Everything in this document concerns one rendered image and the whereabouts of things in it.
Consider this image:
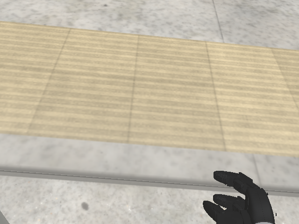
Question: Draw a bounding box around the robot right hand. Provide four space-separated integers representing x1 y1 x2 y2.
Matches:
203 171 277 224

